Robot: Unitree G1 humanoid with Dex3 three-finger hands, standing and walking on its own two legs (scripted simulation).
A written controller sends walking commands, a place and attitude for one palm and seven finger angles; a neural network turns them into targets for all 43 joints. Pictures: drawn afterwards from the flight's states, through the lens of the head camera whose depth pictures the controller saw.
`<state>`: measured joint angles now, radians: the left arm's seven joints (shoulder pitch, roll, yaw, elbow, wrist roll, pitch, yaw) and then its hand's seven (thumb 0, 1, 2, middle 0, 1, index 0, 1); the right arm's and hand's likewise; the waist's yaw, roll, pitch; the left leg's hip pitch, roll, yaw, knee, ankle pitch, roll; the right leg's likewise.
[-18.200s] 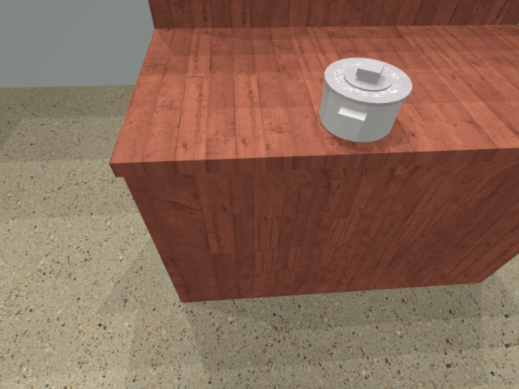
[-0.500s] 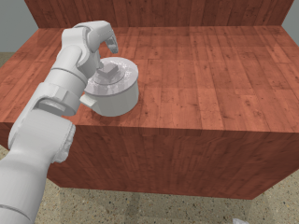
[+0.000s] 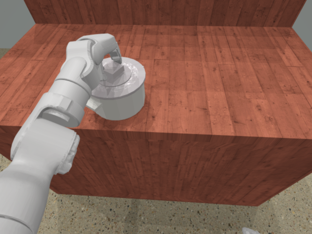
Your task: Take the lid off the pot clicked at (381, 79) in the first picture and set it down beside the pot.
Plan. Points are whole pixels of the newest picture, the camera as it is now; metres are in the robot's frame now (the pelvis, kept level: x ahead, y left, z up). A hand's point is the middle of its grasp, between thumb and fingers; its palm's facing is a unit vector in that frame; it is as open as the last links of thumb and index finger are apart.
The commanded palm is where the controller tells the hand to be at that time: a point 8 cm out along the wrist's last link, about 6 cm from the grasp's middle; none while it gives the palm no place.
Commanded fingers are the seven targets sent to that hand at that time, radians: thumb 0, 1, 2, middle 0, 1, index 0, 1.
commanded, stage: lower the open fingers around the knob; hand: left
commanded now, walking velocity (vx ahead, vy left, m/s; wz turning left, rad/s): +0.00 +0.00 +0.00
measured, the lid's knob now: (112, 69) +0.51 +0.10 +0.15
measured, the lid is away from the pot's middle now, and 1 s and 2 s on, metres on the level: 0.00 0.00 0.00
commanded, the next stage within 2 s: close the fingers and squeeze the knob in 0.62 s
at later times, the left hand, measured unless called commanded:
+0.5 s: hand (106, 64) +0.50 +0.11 +0.18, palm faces -0.36 -0.07 -0.93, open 10.0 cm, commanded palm +0.49 +0.12 +0.23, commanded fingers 0.00 -0.35 1.60 -0.86 -0.08 -0.86 -0.08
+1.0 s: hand (106, 67) +0.49 +0.11 +0.17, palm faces -0.38 -0.06 -0.92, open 10.0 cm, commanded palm +0.49 +0.11 +0.23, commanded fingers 0.00 0.02 1.01 -0.54 -0.89 -0.54 -0.89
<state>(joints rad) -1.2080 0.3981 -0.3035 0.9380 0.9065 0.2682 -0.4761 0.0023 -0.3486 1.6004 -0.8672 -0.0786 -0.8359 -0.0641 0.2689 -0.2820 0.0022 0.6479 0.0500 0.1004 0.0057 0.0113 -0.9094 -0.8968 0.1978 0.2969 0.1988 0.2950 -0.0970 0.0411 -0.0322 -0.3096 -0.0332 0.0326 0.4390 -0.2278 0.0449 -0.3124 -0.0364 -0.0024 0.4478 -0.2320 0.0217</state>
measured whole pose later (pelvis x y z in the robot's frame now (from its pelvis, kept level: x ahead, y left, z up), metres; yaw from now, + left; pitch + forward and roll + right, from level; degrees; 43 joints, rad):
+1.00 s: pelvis +0.01 +0.00 +0.00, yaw +0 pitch +7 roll +0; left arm -1.24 0.38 -0.30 1.01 0.91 0.27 -0.47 0.00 -0.10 1.11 -0.56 -0.65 -0.57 -0.65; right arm 0.28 -0.27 0.01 0.66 0.04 0.11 0.00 0.01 -0.91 -0.90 0.20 0.30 0.20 0.30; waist -0.11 0.05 -0.05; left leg -0.33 -0.03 0.03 0.45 -0.24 0.05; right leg -0.34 -0.03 0.00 0.45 -0.24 0.02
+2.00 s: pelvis +0.00 +0.00 +0.00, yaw +0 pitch +6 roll +0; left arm -1.20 0.38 -0.33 0.96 0.90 0.28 -0.49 0.05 0.28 0.83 -0.79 -1.08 -0.50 -0.93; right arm 0.28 -0.28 0.00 0.67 0.04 0.10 0.00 0.01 -0.91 -0.90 0.20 0.30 0.20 0.30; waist -0.09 0.05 -0.04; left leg -0.31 -0.04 0.03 0.44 -0.23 0.05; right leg -0.31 -0.04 -0.01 0.45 -0.24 0.02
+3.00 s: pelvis +0.00 +0.00 +0.00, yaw +0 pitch +4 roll +0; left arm -1.27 0.39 -0.32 0.92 0.89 0.28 -0.53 0.10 0.38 0.84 -1.02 -1.16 -0.46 -0.87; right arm 0.27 -0.28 0.00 0.69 0.04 0.02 -0.01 0.01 -0.91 -0.90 0.20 0.30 0.20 0.30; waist -0.09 0.06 -0.03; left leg -0.27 -0.04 0.02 0.40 -0.21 0.04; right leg -0.28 -0.04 -0.01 0.43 -0.23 0.02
